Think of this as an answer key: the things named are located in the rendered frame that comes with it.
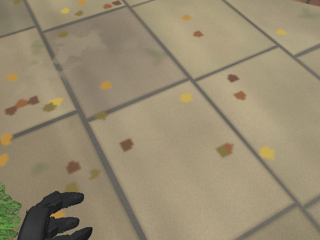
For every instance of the robot left hand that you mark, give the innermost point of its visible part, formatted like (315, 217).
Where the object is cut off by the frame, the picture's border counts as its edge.
(38, 225)

